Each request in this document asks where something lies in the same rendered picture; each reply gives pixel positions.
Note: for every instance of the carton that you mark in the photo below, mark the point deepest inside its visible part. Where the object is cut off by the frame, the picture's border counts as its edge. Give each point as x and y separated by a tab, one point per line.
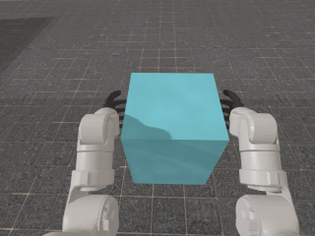
173	129

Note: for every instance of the right robot upper arm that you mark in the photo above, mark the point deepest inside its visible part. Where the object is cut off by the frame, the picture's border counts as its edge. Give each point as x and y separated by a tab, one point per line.
265	215

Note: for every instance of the left robot forearm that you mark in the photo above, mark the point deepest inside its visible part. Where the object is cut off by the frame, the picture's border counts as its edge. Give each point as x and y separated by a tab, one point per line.
95	149

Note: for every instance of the right robot hand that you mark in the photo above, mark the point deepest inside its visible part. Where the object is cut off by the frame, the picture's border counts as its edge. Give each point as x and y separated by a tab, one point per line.
236	102

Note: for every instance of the left robot hand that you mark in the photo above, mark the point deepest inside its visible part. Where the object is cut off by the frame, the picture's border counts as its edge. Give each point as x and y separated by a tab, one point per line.
109	103

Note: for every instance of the left robot upper arm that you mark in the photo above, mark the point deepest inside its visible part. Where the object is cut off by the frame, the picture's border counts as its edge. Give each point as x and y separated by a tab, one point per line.
90	215

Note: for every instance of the right robot forearm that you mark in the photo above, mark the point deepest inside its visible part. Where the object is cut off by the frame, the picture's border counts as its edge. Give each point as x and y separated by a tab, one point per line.
259	146

